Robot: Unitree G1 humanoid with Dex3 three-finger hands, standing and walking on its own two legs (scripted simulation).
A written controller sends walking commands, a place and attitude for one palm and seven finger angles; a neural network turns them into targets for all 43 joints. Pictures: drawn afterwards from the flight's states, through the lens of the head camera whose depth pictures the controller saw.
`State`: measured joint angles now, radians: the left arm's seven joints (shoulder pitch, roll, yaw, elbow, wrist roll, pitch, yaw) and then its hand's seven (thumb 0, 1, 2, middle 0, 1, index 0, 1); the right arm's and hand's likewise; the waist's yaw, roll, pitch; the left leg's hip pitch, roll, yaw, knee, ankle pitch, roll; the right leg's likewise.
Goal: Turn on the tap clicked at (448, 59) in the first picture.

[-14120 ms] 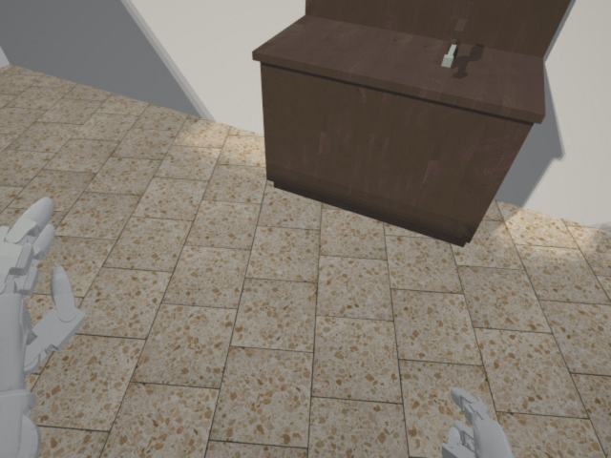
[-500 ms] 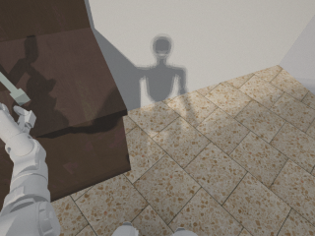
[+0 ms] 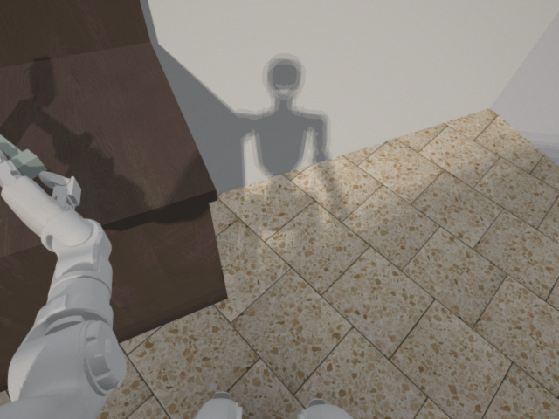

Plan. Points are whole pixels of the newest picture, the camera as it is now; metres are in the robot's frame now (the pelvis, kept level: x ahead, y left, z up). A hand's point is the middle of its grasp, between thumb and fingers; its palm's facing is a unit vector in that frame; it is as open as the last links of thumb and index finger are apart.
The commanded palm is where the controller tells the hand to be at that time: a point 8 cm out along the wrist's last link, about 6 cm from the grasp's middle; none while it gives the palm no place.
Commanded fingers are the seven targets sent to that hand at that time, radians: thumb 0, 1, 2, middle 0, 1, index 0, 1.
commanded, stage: push the lever round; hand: left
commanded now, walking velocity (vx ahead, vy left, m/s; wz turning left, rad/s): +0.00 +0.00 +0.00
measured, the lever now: (28, 164) +0.46 +0.36 +0.08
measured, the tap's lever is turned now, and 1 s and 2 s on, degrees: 29 58 81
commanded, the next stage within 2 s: lift the hand up off the lever in 1.38 s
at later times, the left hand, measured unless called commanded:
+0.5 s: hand (92, 165) +0.48 +0.28 +0.06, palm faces +0.84 -0.53 -0.11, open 8.0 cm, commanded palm +0.43 +0.29 +0.07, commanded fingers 0.00 0.90 0.90 -0.15 -0.15 -0.15 -0.15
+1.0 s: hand (105, 151) +0.51 +0.27 +0.06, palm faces +0.86 -0.49 -0.14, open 8.0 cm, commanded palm +0.46 +0.27 +0.07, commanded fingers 0.00 0.90 0.90 -0.15 -0.15 -0.15 -0.15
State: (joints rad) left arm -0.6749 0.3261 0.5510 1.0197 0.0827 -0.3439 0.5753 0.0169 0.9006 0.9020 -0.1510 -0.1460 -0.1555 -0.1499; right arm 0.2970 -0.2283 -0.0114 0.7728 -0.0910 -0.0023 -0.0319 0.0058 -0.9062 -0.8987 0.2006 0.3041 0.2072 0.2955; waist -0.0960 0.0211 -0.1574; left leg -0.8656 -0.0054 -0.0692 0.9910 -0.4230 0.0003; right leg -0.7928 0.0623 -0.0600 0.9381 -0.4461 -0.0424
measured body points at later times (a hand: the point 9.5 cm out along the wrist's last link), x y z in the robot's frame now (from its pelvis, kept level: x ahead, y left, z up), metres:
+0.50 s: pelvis +0.01 -0.01 +0.00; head +0.10 +0.02 +0.44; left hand +0.43 +0.31 +0.07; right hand +0.01 -0.27 -0.12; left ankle +0.03 +0.11 -0.68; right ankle +0.00 -0.10 -0.68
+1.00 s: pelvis +0.02 +0.00 +0.00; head +0.12 +0.02 +0.44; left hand +0.46 +0.29 +0.07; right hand +0.01 -0.26 -0.12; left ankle +0.03 +0.11 -0.68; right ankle +0.00 -0.10 -0.68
